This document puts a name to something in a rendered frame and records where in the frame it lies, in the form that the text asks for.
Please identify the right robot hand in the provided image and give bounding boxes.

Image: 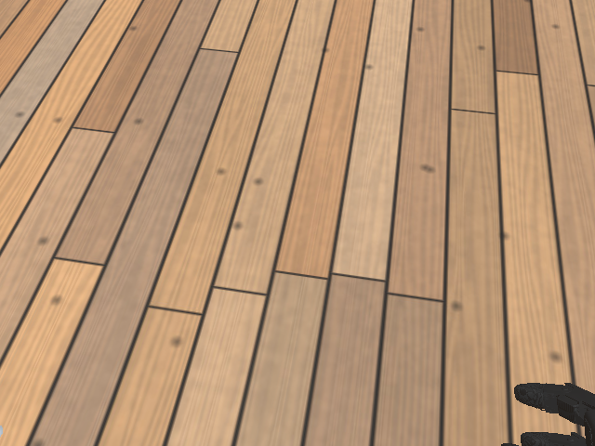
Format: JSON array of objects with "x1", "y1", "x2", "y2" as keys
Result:
[{"x1": 501, "y1": 383, "x2": 595, "y2": 446}]

